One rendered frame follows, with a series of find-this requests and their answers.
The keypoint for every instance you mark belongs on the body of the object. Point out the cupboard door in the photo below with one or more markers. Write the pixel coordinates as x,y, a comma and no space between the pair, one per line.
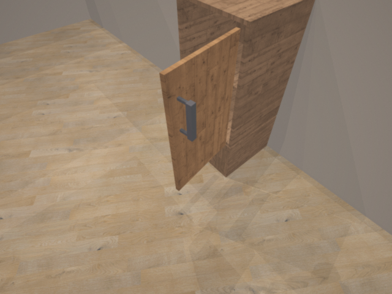
206,77

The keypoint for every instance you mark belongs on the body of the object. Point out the handle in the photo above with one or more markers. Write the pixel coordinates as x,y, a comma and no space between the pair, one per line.
191,132

